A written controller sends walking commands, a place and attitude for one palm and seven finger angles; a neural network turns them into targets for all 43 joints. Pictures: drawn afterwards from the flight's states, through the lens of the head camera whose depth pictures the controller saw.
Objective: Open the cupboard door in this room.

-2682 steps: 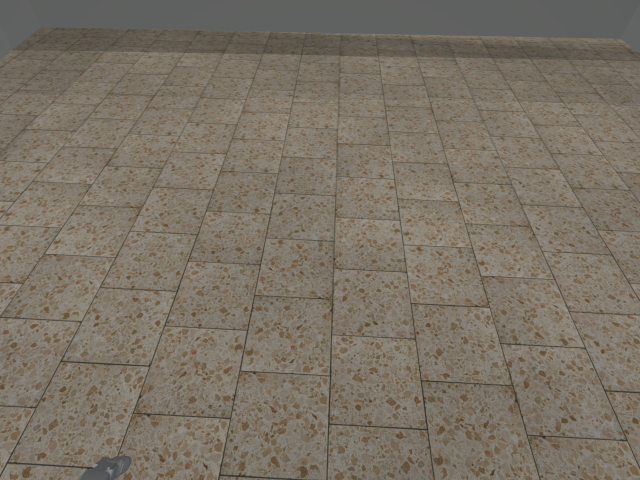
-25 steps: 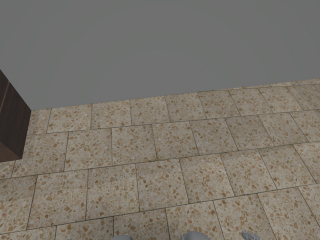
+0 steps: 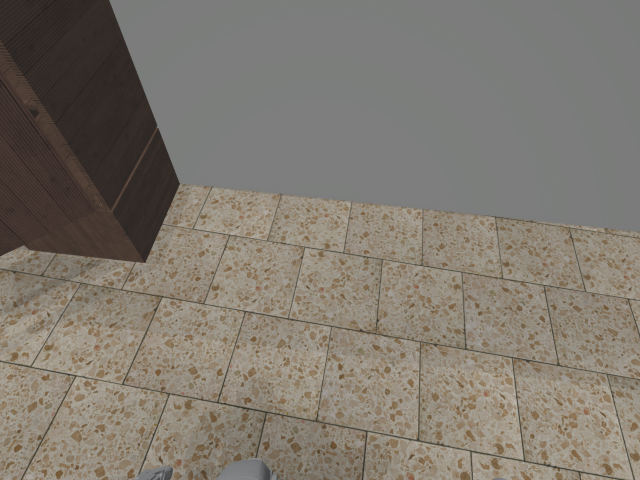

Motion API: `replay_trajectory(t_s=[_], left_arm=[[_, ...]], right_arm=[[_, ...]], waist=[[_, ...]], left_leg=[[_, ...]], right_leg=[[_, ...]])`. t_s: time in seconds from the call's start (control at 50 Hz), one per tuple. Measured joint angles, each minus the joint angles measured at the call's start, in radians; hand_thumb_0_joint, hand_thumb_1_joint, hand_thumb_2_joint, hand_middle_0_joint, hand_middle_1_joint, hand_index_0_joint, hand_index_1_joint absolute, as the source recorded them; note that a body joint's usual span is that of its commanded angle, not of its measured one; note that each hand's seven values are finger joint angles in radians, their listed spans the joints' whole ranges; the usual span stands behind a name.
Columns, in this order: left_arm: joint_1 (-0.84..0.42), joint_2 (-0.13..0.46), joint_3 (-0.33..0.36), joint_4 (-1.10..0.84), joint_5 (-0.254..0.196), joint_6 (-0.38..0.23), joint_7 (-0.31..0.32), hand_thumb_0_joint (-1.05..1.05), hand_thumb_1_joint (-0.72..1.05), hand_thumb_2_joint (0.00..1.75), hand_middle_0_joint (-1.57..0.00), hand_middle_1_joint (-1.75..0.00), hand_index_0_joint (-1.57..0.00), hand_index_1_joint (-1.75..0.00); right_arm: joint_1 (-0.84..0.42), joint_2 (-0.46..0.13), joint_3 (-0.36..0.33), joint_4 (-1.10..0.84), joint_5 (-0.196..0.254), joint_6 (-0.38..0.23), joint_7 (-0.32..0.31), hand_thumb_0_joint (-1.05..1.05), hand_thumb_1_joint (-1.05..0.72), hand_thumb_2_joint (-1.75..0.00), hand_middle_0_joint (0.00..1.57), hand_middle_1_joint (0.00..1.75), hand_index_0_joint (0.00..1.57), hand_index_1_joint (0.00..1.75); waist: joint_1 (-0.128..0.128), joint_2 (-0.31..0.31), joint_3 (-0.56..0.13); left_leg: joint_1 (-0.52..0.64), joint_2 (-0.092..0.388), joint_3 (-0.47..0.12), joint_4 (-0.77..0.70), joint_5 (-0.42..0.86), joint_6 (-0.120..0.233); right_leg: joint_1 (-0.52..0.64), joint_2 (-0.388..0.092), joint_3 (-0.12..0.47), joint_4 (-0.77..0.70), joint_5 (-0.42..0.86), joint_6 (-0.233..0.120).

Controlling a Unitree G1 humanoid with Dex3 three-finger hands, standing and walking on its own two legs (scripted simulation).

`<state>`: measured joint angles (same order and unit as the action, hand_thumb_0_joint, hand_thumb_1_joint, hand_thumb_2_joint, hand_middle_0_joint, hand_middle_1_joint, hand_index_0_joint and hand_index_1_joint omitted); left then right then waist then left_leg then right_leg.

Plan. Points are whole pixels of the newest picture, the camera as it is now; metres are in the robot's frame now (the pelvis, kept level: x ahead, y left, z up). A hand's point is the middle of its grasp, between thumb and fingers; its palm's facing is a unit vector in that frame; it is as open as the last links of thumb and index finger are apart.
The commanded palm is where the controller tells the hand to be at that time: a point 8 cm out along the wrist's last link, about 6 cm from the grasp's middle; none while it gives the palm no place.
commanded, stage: turn to face it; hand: left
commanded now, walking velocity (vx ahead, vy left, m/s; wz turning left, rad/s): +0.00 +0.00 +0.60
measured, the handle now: out of the picture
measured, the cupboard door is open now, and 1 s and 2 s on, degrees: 45 45 45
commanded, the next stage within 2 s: take the last steps up to it in 1.16 s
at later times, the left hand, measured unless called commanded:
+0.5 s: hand out of the picture +0.09 +0.22 -0.15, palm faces +0.28 -0.91 -0.30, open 7.3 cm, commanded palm none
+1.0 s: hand out of the picture -0.04 +0.22 -0.17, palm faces +0.55 -0.80 -0.24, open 7.4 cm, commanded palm none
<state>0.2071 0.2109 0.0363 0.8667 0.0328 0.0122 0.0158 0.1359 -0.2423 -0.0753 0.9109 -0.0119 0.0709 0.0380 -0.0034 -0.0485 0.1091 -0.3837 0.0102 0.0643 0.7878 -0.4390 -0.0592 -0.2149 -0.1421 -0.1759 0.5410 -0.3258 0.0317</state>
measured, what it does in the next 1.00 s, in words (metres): steps on the spot, turning left: left foot, then right foot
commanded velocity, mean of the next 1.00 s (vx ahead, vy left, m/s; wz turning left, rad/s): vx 0.00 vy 0.00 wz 0.49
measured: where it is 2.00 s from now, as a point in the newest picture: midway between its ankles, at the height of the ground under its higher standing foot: outside the picture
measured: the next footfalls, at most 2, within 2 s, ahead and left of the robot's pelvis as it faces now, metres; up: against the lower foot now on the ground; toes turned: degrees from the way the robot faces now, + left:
left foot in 0.06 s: +0.04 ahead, +0.12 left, +0.00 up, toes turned +6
right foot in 0.44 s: +0.10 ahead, -0.13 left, +0.00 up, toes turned +13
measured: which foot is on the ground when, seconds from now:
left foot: up 0.00-0.04, down 0.06-0.42, up 0.44-0.74, down 0.76-1.00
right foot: down 0.00-0.06, up 0.08-0.42, down 0.44-0.76, up 0.78-1.00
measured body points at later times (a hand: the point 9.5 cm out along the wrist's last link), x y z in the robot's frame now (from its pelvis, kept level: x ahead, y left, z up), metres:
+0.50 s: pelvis +0.02 -0.02 -0.01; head +0.07 -0.02 +0.44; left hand +0.07 +0.26 -0.13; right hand +0.16 -0.26 -0.16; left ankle -0.02 +0.10 -0.70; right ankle +0.06 -0.14 -0.74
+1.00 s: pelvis +0.03 +0.00 +0.00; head +0.05 +0.04 +0.45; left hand -0.06 +0.26 -0.15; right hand +0.25 -0.15 -0.13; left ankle -0.01 +0.09 -0.74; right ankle +0.09 -0.14 -0.67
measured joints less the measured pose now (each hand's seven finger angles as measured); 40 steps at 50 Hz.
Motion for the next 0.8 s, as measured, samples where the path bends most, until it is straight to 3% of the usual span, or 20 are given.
replay_trajectory(t_s=[0.04, 0.06, 0.12, 0.2, 0.3, 0.36, 0.42, 0.44, 0.48, 0.54, 0.58, 0.7, 0.74, 0.76, 0.8], left_arm=[[0.014, 0.006, 0.003, 0.006, -0.005, 0.002, -0.005, 0.0, 0.9, 0.9, -0.21, -0.3, -0.21, -0.3], [0.023, 0.01, 0.005, 0.008, -0.009, 0.006, -0.008, 0.0, 0.9, 0.9, -0.21, -0.3, -0.21, -0.3], [0.007, 0.041, 0.018, 0.033, -0.014, 0.043, -0.004, 0.01, 0.9, 0.9, -0.21, -0.3, -0.21, -0.3], [-0.03, 0.059, 0.031, 0.042, -0.013, 0.058, -0.003, 0.01, 0.91, 0.9, -0.2, -0.3, -0.2, -0.3], [-0.07, 0.058, 0.031, 0.014, -0.017, 0.046, -0.006, 0.01, 0.91, 0.9, -0.2, -0.3, -0.2, -0.3], [-0.09, 0.052, 0.027, -0.003, -0.02, 0.04, -0.005, 0.01, 0.91, 0.9, -0.2, -0.3, -0.2, -0.3], [-0.093, 0.047, 0.022, -0.023, -0.021, 0.022, -0.006, 0.01, 0.91, 0.9, -0.2, -0.3, -0.2, -0.3], [-0.086, 0.05, 0.02, -0.032, -0.016, 0.011, -0.005, 0.01, 0.91, 0.9, -0.2, -0.3, -0.2, -0.3], [-0.085, 0.028, 0.013, -0.029, -0.009, 0.001, 0.003, 0.0, 0.91, 0.9, -0.2, -0.3, -0.2, -0.3], [-0.063, 0.002, 0.001, -0.026, -0.008, 0.003, 0.008, 0.0, 0.91, 0.9, -0.2, -0.3, -0.2, -0.3], [-0.045, -0.005, -0.002, -0.02, -0.008, 0.004, 0.008, 0.0, 0.91, 0.9, -0.2, -0.3, -0.21, -0.3], [0.0, 0.0, -0.001, 0.003, -0.001, -0.001, 0.002, 0.0, 0.9, 0.9, -0.21, -0.3, -0.21, -0.3], [0.019, 0.008, 0.003, 0.013, -0.004, 0.001, -0.002, 0.0, 0.9, 0.9, -0.21, -0.3, -0.21, -0.3], [0.033, 0.012, 0.006, 0.015, -0.008, 0.004, -0.005, 0.0, 0.9, 0.9, -0.21, -0.3, -0.21, -0.3], [0.032, 0.035, 0.014, 0.036, -0.015, 0.026, -0.005, 0.0, 0.9, 0.9, -0.21, -0.3, -0.21, -0.3]], right_arm=[[-0.009, 0.0, 0.006, -0.01, 0.0, -0.011, 0.001, 0.01, -0.9, -0.9, 0.2, 0.3, 0.19, 0.3], [-0.011, -0.003, 0.008, -0.018, -0.002, -0.021, 0.001, 0.01, -0.9, -0.9, 0.2, 0.3, 0.19, 0.3], [-0.023, 0.017, 0.016, -0.028, -0.009, -0.043, -0.009, 0.01, -0.9, -0.9, 0.2, 0.3, 0.19, 0.3], [-0.001, 0.03, 0.027, -0.027, -0.014, -0.051, -0.031, 0.0, -0.9, -0.9, 0.2, 0.3, 0.2, 0.3], [0.027, 0.031, 0.03, -0.006, -0.015, -0.048, -0.038, 0.0, -0.9, -0.9, 0.2, 0.3, 0.2, 0.3], [0.041, 0.027, 0.025, 0.004, -0.017, -0.037, -0.035, 0.0, -0.9, -0.9, 0.2, 0.3, 0.2, 0.3], [0.054, 0.021, 0.016, 0.009, -0.011, -0.023, -0.032, 0.01, -0.9, -0.9, 0.2, 0.3, 0.2, 0.3], [0.06, 0.02, 0.011, 0.008, -0.007, -0.019, -0.03, 0.01, -0.9, -0.9, 0.2, 0.3, 0.2, 0.3], [0.048, -0.001, -0.003, 0.017, -0.003, -0.008, -0.026, 0.01, -0.9, -0.9, 0.2, 0.3, 0.2, 0.3], [0.041, -0.02, -0.015, 0.023, -0.006, 0.004, -0.018, 0.01, -0.9, -0.9, 0.2, 0.3, 0.2, 0.3], [0.034, -0.02, -0.016, 0.024, -0.006, 0.009, -0.011, 0.01, -0.9, -0.9, 0.2, 0.3, 0.2, 0.3], [0.008, -0.003, -0.001, 0.011, 0.0, -0.001, -0.002, 0.01, -0.91, -0.9, 0.2, 0.3, 0.19, 0.3], [-0.003, -0.001, 0.006, 0.001, 0.0, -0.011, -0.002, 0.01, -0.91, -0.9, 0.2, 0.3, 0.19, 0.3], [-0.004, -0.005, 0.01, -0.008, -0.001, -0.02, -0.001, 0.01, -0.9, -0.9, 0.2, 0.3, 0.19, 0.3], [-0.017, 0.009, 0.012, -0.015, -0.007, -0.037, -0.007, 0.01, -0.9, -0.9, 0.2, 0.3, 0.19, 0.3]], waist=[[0.004, -0.009, 0.0], [0.003, -0.006, -0.006], [0.007, -0.032, 0.001], [0.005, -0.016, -0.006], [0.001, 0.02, -0.011], [-0.009, 0.041, -0.017], [-0.014, 0.056, -0.03], [-0.011, 0.048, -0.04], [-0.016, 0.077, -0.028], [-0.025, 0.085, -0.021], [-0.026, 0.069, -0.02], [-0.003, 0.005, -0.009], [0.004, -0.005, -0.009], [0.007, -0.001, -0.016], [0.009, -0.025, -0.015]], left_leg=[[0.061, -0.005, 0.011, -0.147, 0.093, 0.011], [0.078, -0.004, 0.003, -0.198, 0.17, 0.036], [0.052, -0.025, -0.015, -0.147, 0.124, 0.092], [0.068, -0.029, -0.068, -0.208, 0.144, 0.087], [0.098, -0.033, -0.129, -0.273, 0.185, 0.08], [0.097, -0.037, -0.167, -0.269, 0.186, 0.067], [0.074, -0.05, -0.202, -0.224, 0.164, 0.046], [0.05, -0.06, -0.198, -0.182, 0.137, 0.045], [-0.014, -0.056, -0.184, 0.01, -0.008, 0.037], [-0.091, -0.044, -0.12, 0.273, -0.036, 0.02], [-0.105, -0.026, -0.08, 0.326, -0.019, 0.007], [-0.005, 0.001, -0.005, 0.03, -0.008, -0.001], [0.051, -0.004, 0.008, -0.114, 0.07, 0.009], [0.082, -0.001, 0.008, -0.188, 0.138, 0.029], [0.058, -0.021, 0.003, -0.156, 0.129, 0.084]], right_leg=[[-0.015, -0.017, -0.021, 0.056, -0.036, 0.015], [-0.039, -0.023, -0.03, 0.11, -0.059, 0.023], [-0.155, 0.0, 0.068, 0.387, -0.215, 0.045], [-0.249, 0.049, 0.129, 0.537, -0.16, 0.053], [-0.244, 0.075, 0.163, 0.42, -0.124, 0.056], [-0.195, 0.094, 0.166, 0.285, -0.11, 0.051], [-0.101, 0.112, 0.156, 0.077, -0.009, 0.04], [-0.075, 0.102, 0.161, 0.012, 0.019, 0.02], [-0.077, 0.103, 0.131, 0.043, 0.015, -0.014], [-0.037, 0.077, 0.085, 0.02, 0.013, -0.024], [-0.013, 0.058, 0.063, -0.009, 0.022, -0.021], [0.012, 0.002, -0.001, -0.007, 0.005, 0.0], [0.001, -0.014, -0.021, 0.041, -0.025, 0.014], [-0.015, -0.018, -0.031, 0.083, -0.049, 0.022], [-0.082, -0.018, 0.021, 0.247, -0.163, 0.041]])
